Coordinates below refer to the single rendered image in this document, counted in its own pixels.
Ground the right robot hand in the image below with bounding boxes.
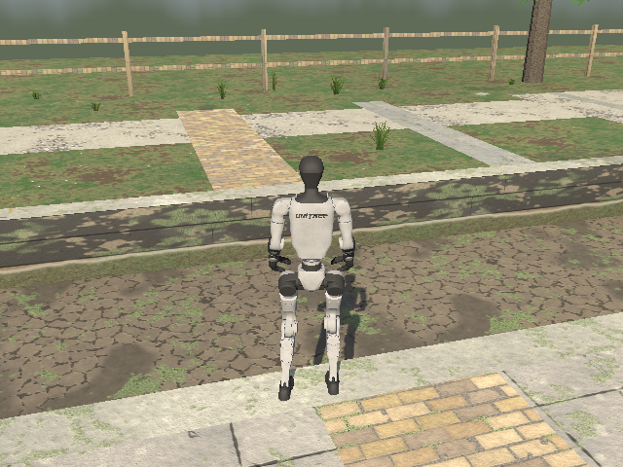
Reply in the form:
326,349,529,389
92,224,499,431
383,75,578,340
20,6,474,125
331,256,354,271

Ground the left robot upper arm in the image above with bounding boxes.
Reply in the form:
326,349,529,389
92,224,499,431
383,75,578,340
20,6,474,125
270,198,291,251

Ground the right robot shin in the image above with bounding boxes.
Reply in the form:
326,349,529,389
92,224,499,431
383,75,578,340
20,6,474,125
326,316,340,382

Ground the left robot hand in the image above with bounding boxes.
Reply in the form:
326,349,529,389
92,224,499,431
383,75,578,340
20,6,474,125
269,256,291,272

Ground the robot right forearm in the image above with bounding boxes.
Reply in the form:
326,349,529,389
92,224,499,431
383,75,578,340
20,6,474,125
342,237,355,261

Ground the right robot thigh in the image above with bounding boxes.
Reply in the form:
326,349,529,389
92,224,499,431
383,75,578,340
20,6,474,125
324,270,345,333

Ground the robot left forearm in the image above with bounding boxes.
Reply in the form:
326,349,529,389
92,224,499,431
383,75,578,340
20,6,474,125
268,237,281,262

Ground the right robot upper arm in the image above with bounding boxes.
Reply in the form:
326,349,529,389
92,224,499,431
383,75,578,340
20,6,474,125
332,198,353,250

